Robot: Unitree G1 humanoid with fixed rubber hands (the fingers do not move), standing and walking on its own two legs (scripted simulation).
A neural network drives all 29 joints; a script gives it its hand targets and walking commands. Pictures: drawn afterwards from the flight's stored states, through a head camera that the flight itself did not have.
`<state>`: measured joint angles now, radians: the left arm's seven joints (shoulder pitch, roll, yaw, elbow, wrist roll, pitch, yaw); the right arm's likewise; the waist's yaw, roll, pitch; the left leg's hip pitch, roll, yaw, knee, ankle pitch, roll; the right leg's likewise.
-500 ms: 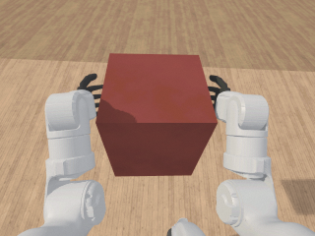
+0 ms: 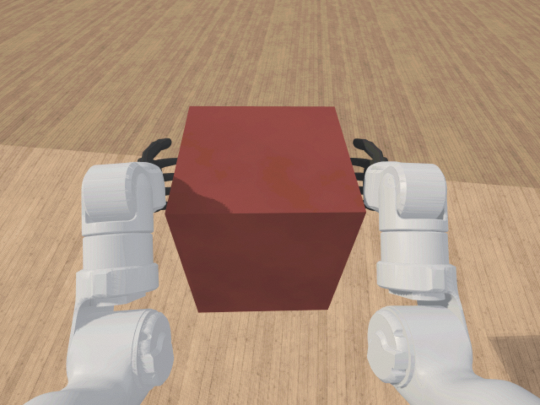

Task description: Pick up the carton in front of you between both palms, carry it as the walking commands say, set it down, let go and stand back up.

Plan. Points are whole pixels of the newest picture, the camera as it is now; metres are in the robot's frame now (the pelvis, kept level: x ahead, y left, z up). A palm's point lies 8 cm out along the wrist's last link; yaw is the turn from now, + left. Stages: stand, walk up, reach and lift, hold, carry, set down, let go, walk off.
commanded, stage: carry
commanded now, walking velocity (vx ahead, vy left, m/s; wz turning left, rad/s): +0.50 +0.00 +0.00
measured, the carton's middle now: (263, 214) +0.39 +0.00 +0.10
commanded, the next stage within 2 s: none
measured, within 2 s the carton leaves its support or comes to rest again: neither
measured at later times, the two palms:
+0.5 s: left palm (181, 71) +0.66 +0.14 +0.20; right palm (337, 60) +0.69 -0.15 +0.21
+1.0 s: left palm out of the picture +1.00 +0.13 +0.27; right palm out of the picture +0.96 -0.17 +0.27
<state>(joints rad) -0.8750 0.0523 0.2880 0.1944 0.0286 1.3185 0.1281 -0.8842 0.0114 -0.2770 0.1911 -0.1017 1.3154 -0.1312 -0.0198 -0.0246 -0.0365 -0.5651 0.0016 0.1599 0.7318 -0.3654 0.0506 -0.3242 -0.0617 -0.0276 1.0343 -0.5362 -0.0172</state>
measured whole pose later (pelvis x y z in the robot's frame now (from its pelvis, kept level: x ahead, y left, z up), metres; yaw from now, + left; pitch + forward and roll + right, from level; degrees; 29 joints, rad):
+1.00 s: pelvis +0.60 +0.01 +0.11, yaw +0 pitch +4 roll -1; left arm -0.87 0.02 0.29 0.12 0.07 1.37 0.13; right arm -0.82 -0.01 -0.25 0.09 -0.03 1.35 -0.15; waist -0.09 -0.01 0.00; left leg -0.28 0.01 0.15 0.50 -0.43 0.03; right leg -0.78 -0.05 -0.04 1.22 -0.40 -0.04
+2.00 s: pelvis +1.25 -0.01 +0.18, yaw +0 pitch +3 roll -2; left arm -0.90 0.00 0.27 0.23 0.10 1.32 0.13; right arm -0.87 -0.04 -0.29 0.20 -0.04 1.33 -0.13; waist 0.01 0.03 -0.05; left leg -0.25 0.07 0.05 0.93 -0.54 -0.01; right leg -0.56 0.00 -0.19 0.70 -0.18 -0.10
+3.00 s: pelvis +1.86 -0.02 +0.22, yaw +2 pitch +4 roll +1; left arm -0.20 -0.14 0.13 -0.25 0.10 1.20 0.09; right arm -0.19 0.14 -0.15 -0.26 -0.12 1.21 -0.08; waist 0.02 0.01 -0.08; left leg -0.51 0.07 0.07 0.99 -0.36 -0.01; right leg -0.26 -0.03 -0.21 0.37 -0.18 -0.06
